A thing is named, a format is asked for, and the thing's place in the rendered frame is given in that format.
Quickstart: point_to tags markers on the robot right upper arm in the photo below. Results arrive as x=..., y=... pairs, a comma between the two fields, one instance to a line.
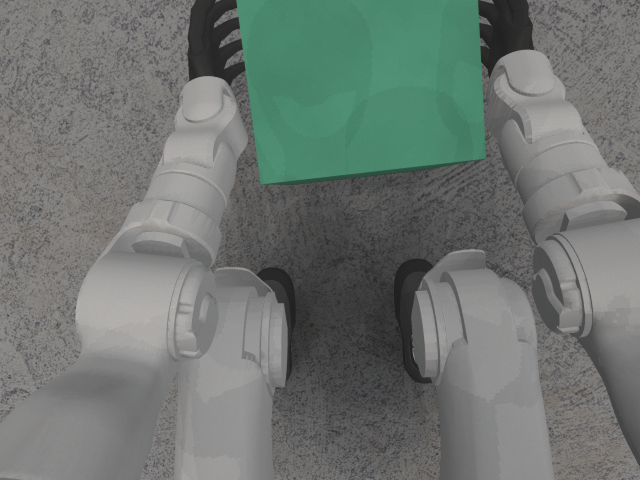
x=587, y=284

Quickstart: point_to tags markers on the left robot hand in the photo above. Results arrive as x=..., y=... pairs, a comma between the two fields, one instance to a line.
x=205, y=58

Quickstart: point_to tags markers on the carton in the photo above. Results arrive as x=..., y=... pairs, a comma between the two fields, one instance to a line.
x=344, y=89

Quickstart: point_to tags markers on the right robot foot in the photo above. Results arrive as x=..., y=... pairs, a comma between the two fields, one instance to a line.
x=407, y=280

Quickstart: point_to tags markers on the right robot hand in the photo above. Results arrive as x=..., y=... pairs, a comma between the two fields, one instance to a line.
x=511, y=29

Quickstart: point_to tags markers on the right robot forearm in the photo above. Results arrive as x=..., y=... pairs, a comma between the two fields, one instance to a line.
x=554, y=164

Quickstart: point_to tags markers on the robot left upper arm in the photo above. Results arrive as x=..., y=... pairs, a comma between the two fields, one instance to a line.
x=140, y=317

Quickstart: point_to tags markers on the robot left thigh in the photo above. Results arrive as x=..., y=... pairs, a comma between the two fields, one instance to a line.
x=224, y=408

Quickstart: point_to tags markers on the left robot forearm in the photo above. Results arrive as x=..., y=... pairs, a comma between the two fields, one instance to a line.
x=189, y=191

